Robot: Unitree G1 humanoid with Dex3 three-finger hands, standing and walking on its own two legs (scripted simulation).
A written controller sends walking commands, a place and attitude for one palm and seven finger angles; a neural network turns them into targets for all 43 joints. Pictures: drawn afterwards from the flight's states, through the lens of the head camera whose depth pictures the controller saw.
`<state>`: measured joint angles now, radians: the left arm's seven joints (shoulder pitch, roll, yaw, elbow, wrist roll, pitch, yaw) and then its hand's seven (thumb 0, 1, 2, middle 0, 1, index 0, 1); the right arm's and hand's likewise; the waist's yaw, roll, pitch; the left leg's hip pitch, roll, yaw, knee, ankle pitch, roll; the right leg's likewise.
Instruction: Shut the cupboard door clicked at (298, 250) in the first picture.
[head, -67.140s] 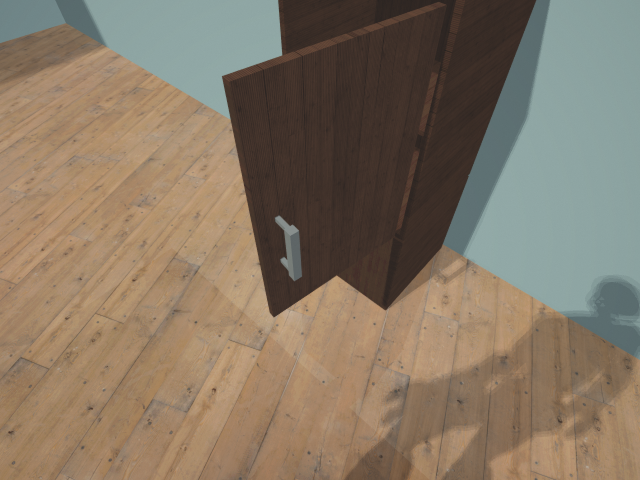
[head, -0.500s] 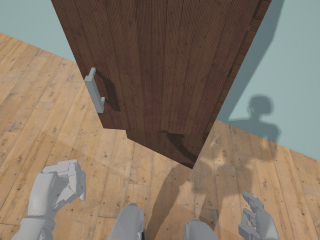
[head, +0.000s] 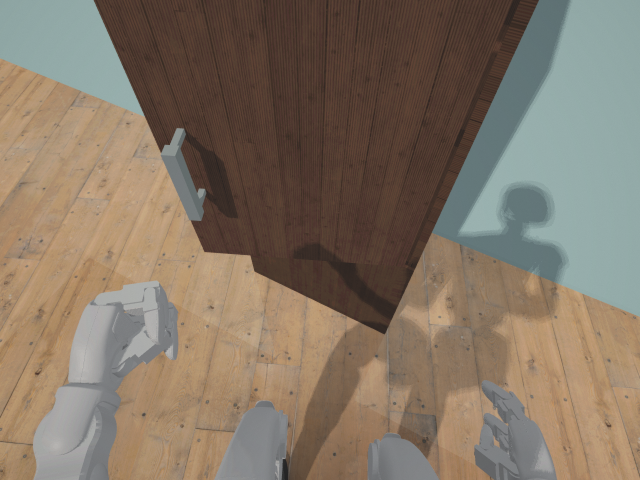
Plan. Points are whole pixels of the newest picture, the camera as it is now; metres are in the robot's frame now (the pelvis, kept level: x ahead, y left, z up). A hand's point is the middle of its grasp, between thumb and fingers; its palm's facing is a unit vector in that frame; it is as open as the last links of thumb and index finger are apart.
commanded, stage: bring the fist close to the handle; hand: left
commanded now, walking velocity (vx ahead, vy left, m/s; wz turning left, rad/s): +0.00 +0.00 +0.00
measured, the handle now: (188, 177) +0.50 +0.24 +0.04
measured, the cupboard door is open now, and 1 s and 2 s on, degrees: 23 23 15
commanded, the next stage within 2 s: push the door shut along its arc in 1.12 s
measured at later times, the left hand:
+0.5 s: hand (187, 263) +0.36 +0.20 +0.04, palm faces +0.01 -1.00 -0.03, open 3.1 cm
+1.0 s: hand (194, 232) +0.41 +0.20 +0.04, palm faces +0.03 -1.00 -0.03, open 3.1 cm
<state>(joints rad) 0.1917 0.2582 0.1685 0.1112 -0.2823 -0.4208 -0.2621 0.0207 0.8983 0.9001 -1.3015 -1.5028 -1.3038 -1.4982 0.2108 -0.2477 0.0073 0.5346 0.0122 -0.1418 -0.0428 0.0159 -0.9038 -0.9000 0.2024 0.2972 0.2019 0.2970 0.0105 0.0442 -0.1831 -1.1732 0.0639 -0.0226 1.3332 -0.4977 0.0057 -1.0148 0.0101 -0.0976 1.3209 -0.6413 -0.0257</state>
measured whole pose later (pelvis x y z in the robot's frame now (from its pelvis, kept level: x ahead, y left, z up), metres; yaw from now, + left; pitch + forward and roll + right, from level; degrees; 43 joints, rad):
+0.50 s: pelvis +0.00 +0.01 +0.00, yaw -1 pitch +21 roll -3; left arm -0.21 0.27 0.22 0.50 -0.23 -0.45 -0.22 0.02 0.90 0.90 -1.30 -1.50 -1.30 -1.50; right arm 0.24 -0.26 0.00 0.61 0.01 -0.09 -0.03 0.01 -0.90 -0.90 0.20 0.30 0.20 0.30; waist -0.03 0.03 -0.18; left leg -1.19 0.06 0.01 1.30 -0.48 0.02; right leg -1.05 0.01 -0.07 1.29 -0.61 -0.01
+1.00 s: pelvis +0.00 +0.01 +0.00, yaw -2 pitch +23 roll -2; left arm -0.41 0.32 0.32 0.75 -0.21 -0.51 -0.25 0.02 0.90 0.90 -1.30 -1.50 -1.30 -1.50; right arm 0.28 -0.26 -0.01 0.63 0.01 -0.02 -0.01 0.01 -0.91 -0.90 0.20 0.30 0.20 0.30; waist -0.06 0.03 -0.18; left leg -1.22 0.07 0.02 1.29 -0.48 0.02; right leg -1.09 0.02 -0.05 1.30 -0.61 -0.01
